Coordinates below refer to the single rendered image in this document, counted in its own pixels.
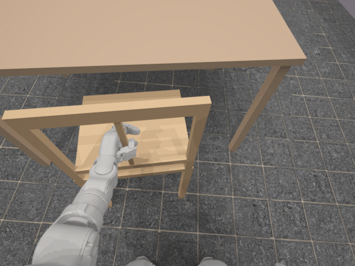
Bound chair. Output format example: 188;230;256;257
2;90;212;208

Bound table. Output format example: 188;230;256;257
0;0;307;166

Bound robot right shin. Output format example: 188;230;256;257
199;257;213;265

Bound robot left forearm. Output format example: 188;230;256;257
32;155;118;264

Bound left robot upper arm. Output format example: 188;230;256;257
24;223;99;266

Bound robot left hand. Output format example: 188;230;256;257
99;122;140;163

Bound robot shin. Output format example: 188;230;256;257
136;257;151;263
199;257;213;265

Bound robot left shin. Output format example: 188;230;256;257
136;257;151;263

